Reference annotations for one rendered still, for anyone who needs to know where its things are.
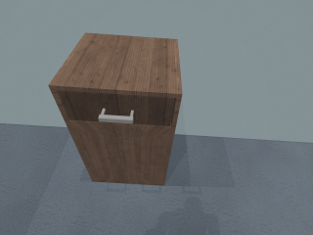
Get cabinet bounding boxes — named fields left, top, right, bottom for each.
left=48, top=32, right=183, bottom=186

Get drawer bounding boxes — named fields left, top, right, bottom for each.
left=58, top=90, right=175, bottom=126

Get handle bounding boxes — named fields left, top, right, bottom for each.
left=98, top=108, right=134, bottom=124

